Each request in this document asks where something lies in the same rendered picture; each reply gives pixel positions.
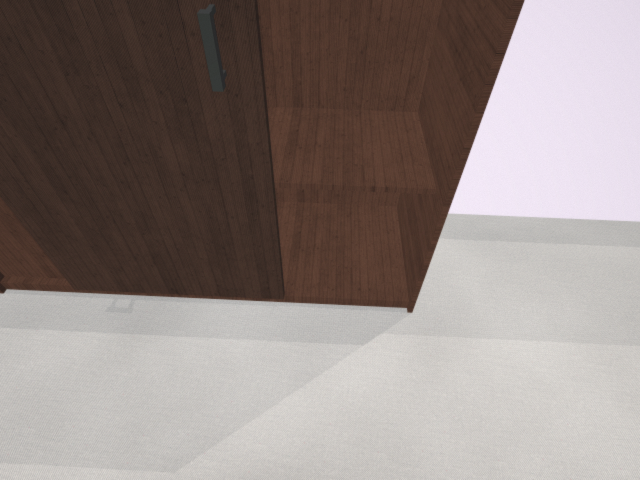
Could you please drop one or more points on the handle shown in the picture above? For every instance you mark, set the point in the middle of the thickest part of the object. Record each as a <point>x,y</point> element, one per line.
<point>211,48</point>

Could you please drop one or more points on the wardrobe door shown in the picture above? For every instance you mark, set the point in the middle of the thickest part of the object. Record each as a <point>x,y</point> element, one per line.
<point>125,167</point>
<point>20,254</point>

